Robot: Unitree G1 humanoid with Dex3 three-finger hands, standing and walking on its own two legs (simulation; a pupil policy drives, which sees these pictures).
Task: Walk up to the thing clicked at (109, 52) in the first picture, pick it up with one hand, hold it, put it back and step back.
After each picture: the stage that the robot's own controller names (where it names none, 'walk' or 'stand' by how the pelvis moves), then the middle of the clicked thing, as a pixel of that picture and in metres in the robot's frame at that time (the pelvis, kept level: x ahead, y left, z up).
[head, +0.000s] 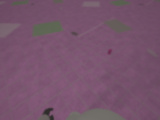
stand; (109, 51) +1.40 -0.36 -0.72
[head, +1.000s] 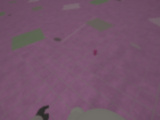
walk; (95, 52) +1.30 +0.04 -0.70
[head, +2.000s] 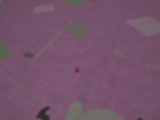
walk; (76, 70) +0.78 +0.30 -0.71
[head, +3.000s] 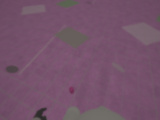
walk; (71, 90) +0.43 +0.24 -0.70
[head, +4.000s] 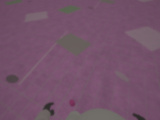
stand; (72, 103) +0.29 +0.23 -0.72
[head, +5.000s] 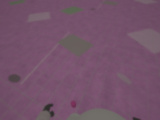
stand; (73, 104) +0.29 +0.21 -0.72
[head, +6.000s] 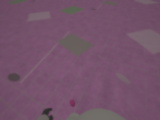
stand; (72, 103) +0.30 +0.22 -0.73
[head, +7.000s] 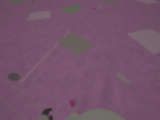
stand; (72, 103) +0.29 +0.22 -0.73
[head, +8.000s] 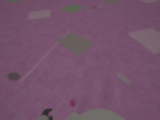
stand; (72, 103) +0.29 +0.22 -0.73
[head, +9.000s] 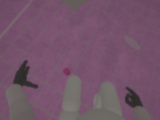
go down; (67, 72) +0.36 +0.24 -0.44
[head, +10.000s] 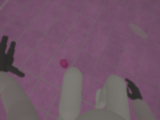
go down; (64, 64) +0.38 +0.27 -0.30
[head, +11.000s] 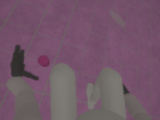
close in; (44, 61) +0.34 +0.30 -0.23
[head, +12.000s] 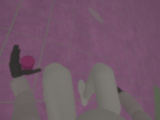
close; (27, 63) +0.34 +0.31 -0.20
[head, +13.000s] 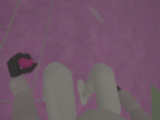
lift; (26, 63) +0.34 +0.31 -0.21
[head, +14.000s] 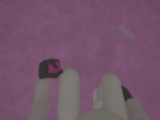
lift; (55, 68) +0.30 +0.26 -0.07
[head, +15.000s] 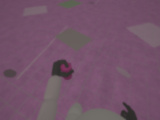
hold; (66, 71) +0.33 +0.18 +0.05
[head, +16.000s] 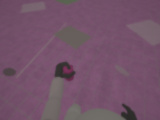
hold; (69, 73) +0.33 +0.17 +0.00
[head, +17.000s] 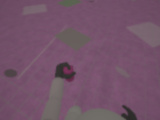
hold; (69, 73) +0.33 +0.17 +0.00
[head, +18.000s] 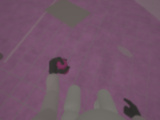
crouch; (63, 67) +0.37 +0.21 -0.06
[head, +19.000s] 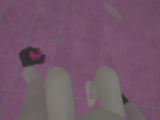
lower; (38, 57) +0.39 +0.30 -0.18
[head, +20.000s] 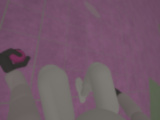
lower; (19, 59) +0.37 +0.33 -0.21
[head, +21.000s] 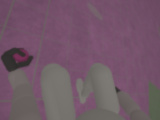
lower; (22, 58) +0.36 +0.33 -0.22
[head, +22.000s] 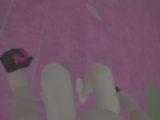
lower; (22, 58) +0.36 +0.33 -0.21
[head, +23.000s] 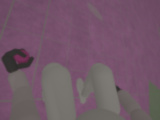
loosen; (23, 59) +0.35 +0.33 -0.21
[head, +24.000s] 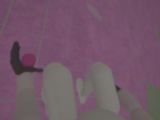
withdraw; (28, 61) +0.35 +0.29 -0.22
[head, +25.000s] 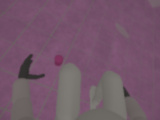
stand; (58, 60) +0.38 +0.26 -0.26
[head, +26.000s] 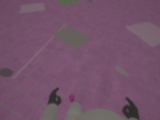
stand; (71, 98) +0.32 +0.19 -0.64
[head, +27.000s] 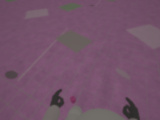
stand; (73, 99) +0.33 +0.21 -0.67
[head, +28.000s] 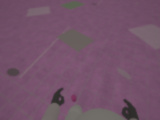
stand; (73, 98) +0.33 +0.20 -0.67
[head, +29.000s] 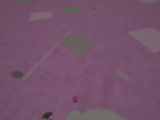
stand; (75, 99) +0.35 +0.20 -0.72
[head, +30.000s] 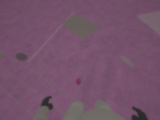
walk; (78, 81) +0.45 +0.17 -0.70
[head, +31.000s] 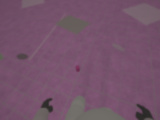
walk; (77, 68) +0.70 +0.25 -0.69
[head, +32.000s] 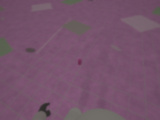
stand; (79, 62) +0.97 +0.23 -0.70
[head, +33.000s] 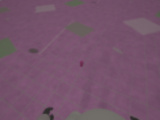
stand; (81, 63) +0.97 +0.21 -0.72
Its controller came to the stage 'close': yes
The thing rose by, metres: 0.71
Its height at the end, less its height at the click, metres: +0.00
